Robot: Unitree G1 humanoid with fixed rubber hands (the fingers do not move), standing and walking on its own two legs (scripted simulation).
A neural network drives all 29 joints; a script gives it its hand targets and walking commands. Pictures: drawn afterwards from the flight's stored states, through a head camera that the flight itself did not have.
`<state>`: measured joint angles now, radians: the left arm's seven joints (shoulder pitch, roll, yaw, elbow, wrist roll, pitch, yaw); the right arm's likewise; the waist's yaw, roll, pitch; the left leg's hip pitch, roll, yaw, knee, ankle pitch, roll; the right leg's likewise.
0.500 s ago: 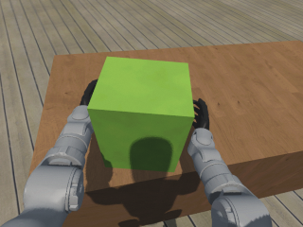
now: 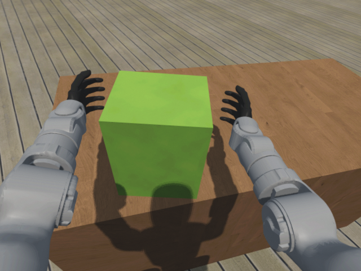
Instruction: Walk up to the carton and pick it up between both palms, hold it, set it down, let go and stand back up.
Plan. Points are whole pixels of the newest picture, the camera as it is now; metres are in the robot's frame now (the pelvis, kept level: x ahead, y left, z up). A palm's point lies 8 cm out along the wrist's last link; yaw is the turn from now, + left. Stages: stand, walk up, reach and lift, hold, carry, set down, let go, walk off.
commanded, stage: set down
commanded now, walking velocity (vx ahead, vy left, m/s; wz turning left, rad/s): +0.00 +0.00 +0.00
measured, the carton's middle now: (160, 138) +0.45 -0.01 +0.07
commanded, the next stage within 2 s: none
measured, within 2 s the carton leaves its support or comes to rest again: neither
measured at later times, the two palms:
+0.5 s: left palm (69, 73) +0.49 +0.16 +0.24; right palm (247, 94) +0.41 -0.18 +0.22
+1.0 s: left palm (58, 108) +0.44 +0.19 +0.19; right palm (249, 125) +0.36 -0.18 +0.18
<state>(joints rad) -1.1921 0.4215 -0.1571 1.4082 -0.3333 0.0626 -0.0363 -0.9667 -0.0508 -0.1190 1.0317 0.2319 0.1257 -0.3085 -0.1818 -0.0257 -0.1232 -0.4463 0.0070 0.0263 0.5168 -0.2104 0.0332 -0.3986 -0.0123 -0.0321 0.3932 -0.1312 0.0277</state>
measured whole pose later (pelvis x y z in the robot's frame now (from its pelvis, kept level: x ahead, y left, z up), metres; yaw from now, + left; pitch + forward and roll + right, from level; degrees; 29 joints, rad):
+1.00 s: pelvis -0.01 -0.01 +0.01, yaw +0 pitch -2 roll -2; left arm -0.97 0.52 -0.03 0.85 -0.28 0.48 -0.12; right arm -0.76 -0.04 -0.07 0.51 0.35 0.45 -0.40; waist -0.15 -0.06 0.03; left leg -0.22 0.02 0.03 0.44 -0.18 0.03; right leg -0.17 0.00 -0.02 0.30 -0.09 0.02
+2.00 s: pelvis +0.02 +0.00 +0.01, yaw -2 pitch -6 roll -2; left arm -0.08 0.46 0.10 -0.07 -0.27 0.51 -0.16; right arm 0.13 -0.06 0.01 -0.30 0.26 0.49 -0.35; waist 0.01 -0.03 0.09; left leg -0.07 0.01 0.07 0.40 -0.23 0.03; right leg -0.05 0.00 0.01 0.29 -0.14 0.03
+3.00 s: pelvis +0.04 -0.01 +0.01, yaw -1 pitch -5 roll -1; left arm 0.36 0.37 0.00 0.07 -0.19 0.10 -0.11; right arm 0.45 -0.06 0.03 0.04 0.11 0.03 -0.18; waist 0.04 0.01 0.11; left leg -0.04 0.02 0.05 0.38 -0.25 0.01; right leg -0.03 0.00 -0.01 0.30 -0.19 0.01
